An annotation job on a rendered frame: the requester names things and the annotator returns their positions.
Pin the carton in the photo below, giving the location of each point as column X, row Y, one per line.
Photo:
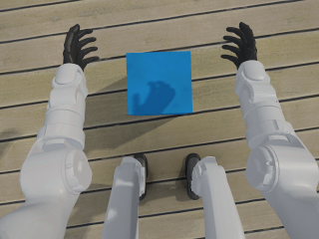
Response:
column 159, row 83

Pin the left robot foot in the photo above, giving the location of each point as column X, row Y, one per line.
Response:
column 144, row 162

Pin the robot foot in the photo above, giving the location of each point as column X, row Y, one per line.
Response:
column 190, row 162
column 144, row 162

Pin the left robot upper arm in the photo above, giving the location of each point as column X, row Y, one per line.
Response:
column 51, row 182

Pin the right robot foot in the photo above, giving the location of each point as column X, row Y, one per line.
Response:
column 190, row 162

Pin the left robot hand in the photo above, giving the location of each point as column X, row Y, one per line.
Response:
column 72, row 53

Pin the right robot upper arm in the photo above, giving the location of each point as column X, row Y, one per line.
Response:
column 287, row 177

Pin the right robot forearm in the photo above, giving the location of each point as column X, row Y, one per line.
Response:
column 261, row 110

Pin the right robot hand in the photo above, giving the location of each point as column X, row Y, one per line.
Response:
column 246, row 50

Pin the left robot forearm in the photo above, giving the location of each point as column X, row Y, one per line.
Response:
column 65, row 112

